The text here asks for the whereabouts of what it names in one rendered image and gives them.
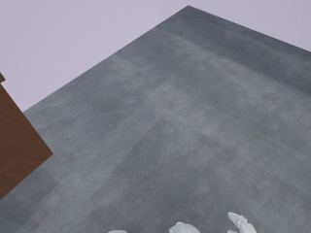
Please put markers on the right robot hand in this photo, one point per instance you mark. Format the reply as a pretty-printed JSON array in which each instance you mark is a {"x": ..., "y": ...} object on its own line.
[{"x": 241, "y": 223}]

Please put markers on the cabinet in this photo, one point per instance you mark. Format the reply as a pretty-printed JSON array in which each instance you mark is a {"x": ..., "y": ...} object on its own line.
[{"x": 22, "y": 150}]

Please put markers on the right robot thigh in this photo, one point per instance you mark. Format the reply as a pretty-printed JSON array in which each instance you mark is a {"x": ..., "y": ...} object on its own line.
[{"x": 183, "y": 228}]

